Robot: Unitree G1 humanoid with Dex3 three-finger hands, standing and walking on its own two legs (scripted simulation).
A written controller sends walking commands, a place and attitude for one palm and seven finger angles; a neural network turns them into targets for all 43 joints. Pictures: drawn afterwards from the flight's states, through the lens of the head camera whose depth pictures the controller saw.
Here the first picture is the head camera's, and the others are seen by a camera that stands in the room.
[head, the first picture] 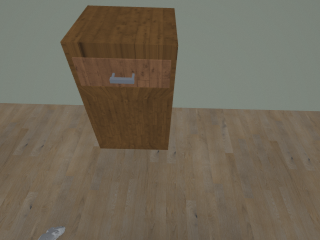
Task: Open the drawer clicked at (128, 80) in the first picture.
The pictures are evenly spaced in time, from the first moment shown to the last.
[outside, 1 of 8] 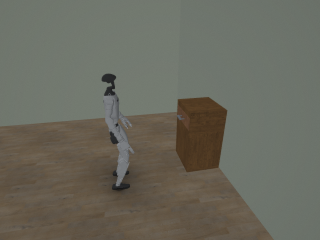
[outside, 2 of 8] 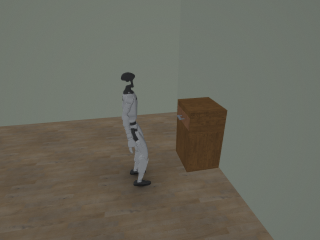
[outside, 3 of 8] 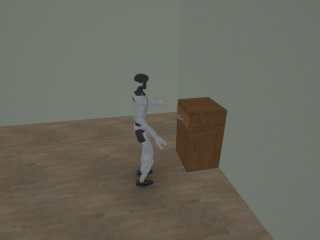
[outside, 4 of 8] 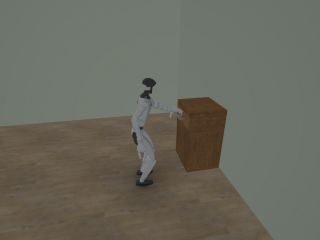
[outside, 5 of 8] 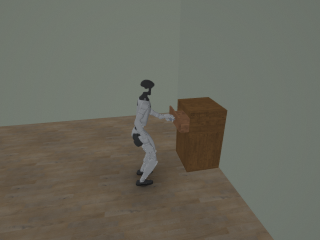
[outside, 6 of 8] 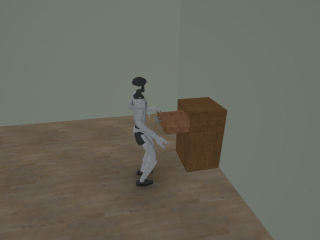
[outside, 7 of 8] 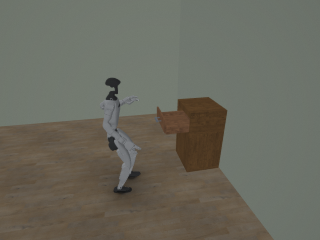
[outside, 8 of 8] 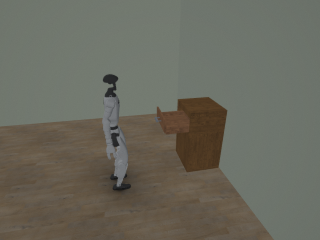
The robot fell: no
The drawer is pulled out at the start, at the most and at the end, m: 0.00 0.30 0.30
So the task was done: yes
